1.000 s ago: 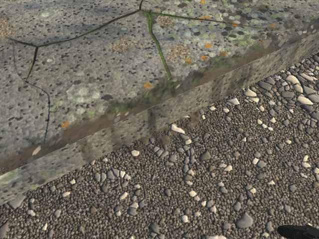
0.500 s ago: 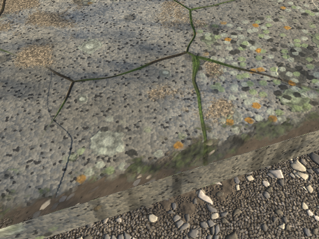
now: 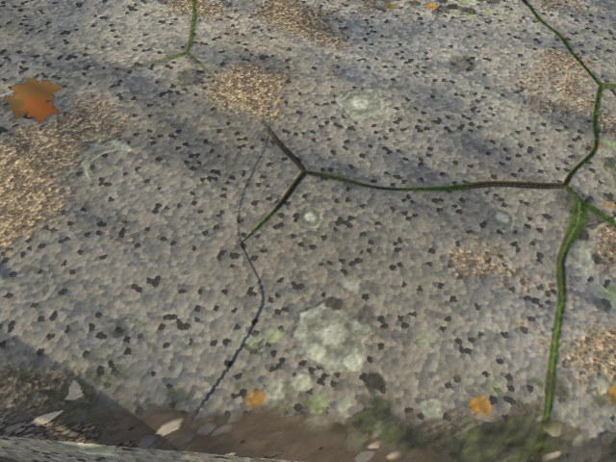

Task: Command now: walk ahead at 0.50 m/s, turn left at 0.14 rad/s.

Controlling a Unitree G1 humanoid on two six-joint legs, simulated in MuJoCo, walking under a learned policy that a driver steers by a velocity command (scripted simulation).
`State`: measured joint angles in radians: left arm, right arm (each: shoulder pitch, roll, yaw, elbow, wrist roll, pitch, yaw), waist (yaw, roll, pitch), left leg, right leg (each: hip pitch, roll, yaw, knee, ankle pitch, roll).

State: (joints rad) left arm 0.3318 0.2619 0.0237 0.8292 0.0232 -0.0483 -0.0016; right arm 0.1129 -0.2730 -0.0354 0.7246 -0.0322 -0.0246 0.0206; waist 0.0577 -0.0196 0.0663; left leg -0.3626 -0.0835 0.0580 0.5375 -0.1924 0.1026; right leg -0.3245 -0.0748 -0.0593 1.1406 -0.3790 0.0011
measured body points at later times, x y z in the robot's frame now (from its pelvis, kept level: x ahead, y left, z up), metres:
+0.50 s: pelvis +0.23 -0.05 -0.01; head +0.26 -0.06 +0.44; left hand +0.48 +0.12 -0.10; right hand +0.09 -0.27 -0.15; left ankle +0.05 +0.05 -0.73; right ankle +0.24 -0.17 -0.47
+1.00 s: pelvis +0.52 -0.19 +0.21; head +0.54 -0.23 +0.65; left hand +0.72 +0.01 +0.10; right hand +0.69 -0.50 +0.19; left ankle +0.73 -0.16 -0.47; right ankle +0.48 -0.22 -0.53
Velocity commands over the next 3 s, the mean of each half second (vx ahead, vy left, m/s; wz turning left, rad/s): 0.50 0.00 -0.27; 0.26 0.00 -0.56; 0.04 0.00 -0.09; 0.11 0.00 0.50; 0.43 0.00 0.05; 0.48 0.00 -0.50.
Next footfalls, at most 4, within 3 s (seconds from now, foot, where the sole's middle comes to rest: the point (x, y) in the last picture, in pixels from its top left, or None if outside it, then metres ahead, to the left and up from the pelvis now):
0.64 right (461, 400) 0.52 -0.24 -0.58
1.12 left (451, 292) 0.75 -0.24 -0.58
1.48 right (525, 380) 0.56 -0.36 -0.58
1.92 left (394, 332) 0.65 -0.12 -0.58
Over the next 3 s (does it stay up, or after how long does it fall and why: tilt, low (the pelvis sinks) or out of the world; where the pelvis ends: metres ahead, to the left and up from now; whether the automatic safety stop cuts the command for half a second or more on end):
stays up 1.15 -0.34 0.19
